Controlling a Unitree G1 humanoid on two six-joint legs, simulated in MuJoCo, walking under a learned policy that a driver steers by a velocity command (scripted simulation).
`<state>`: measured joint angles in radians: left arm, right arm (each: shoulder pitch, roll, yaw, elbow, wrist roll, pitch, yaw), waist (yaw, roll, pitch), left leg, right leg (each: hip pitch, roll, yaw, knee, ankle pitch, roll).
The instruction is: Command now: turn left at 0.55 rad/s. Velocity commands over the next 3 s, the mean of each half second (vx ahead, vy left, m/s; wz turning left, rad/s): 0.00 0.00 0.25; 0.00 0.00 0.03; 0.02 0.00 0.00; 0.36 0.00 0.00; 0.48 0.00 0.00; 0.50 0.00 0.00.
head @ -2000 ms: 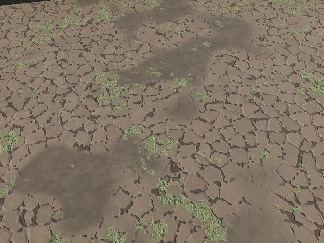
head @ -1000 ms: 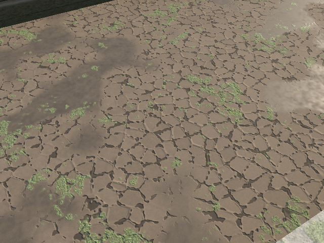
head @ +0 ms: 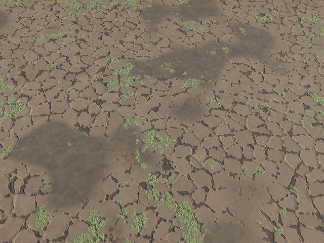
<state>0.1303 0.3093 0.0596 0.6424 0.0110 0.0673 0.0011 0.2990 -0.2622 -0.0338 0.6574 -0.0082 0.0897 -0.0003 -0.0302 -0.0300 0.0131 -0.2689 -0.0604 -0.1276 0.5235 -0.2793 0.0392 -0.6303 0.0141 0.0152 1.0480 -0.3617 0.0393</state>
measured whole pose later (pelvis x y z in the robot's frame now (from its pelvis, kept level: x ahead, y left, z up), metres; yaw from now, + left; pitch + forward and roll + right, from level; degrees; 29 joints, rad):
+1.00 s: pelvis +0.01 -0.01 +0.00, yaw +5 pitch +1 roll +0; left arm 0.19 0.21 0.00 0.70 -0.01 0.04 0.00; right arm 0.20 -0.22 0.00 0.76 0.00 0.04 -0.01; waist 0.01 0.00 0.00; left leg -0.19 -0.07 -0.12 0.47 -0.28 0.02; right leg -0.27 0.02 0.02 0.47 -0.22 -0.02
